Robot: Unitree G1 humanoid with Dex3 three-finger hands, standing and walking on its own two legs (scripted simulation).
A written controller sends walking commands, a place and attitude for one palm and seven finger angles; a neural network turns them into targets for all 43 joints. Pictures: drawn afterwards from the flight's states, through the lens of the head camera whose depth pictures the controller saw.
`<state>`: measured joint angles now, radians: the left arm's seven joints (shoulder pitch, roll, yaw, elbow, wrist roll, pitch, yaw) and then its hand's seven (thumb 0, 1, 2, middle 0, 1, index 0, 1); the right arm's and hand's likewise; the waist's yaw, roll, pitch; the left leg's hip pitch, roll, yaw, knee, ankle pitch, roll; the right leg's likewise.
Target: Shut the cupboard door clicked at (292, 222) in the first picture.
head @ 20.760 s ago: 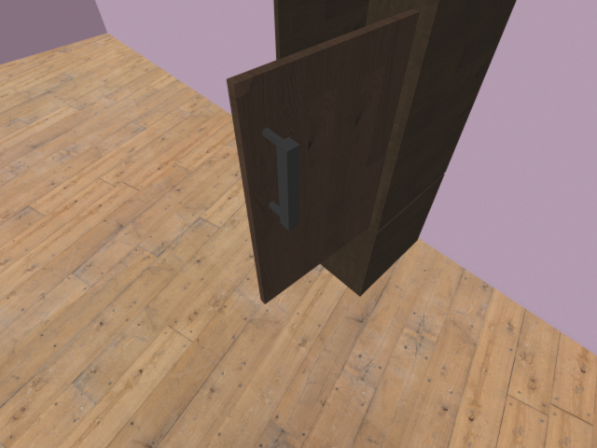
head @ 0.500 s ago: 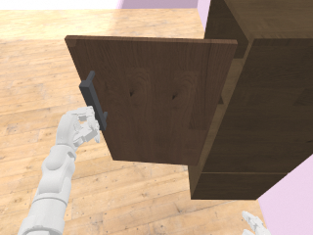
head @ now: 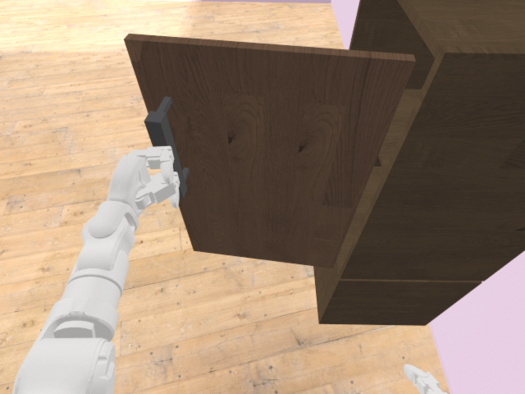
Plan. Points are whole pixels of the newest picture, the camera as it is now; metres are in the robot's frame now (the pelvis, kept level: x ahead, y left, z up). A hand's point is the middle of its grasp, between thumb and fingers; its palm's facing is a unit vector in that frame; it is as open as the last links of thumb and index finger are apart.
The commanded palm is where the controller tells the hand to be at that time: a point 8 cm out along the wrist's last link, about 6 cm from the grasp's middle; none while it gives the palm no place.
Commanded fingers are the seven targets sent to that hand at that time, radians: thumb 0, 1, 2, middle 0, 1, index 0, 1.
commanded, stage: push the door shut along its arc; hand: left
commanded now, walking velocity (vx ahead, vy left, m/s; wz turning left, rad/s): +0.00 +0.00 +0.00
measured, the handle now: (172, 150) +0.49 +0.16 +0.09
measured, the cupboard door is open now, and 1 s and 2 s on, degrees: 83 66 55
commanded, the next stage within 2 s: pull the fist back off the door in 1.48 s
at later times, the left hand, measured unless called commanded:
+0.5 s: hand (200, 157) +0.47 +0.11 +0.10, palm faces -0.27 -0.96 -0.03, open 3.2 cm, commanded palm +0.47 +0.15 +0.10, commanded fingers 0.00 0.90 0.90 -1.30 -1.50 -1.30 -1.50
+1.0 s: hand (228, 137) +0.51 +0.07 +0.10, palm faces -0.42 -0.91 +0.00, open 3.1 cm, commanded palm +0.53 +0.12 +0.10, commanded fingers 0.00 0.90 0.90 -1.30 -1.50 -1.30 -1.50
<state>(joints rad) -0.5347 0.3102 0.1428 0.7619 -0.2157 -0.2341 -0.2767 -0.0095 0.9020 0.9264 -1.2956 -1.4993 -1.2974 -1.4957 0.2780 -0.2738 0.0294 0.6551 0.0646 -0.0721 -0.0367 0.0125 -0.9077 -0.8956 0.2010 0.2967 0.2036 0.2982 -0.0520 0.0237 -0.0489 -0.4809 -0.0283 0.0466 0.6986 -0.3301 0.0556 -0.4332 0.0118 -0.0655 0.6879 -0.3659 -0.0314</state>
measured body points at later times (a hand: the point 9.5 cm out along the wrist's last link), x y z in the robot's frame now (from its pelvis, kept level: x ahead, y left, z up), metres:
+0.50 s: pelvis -0.01 +0.01 -0.01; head +0.07 +0.01 +0.43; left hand +0.48 +0.17 +0.10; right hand +0.02 -0.27 -0.13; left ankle +0.01 +0.08 -0.72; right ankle -0.01 -0.10 -0.72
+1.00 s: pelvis +0.00 +0.00 -0.02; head +0.11 +0.00 +0.42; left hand +0.53 +0.12 +0.10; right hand +0.00 -0.28 -0.13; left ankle +0.01 +0.08 -0.72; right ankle -0.01 -0.10 -0.72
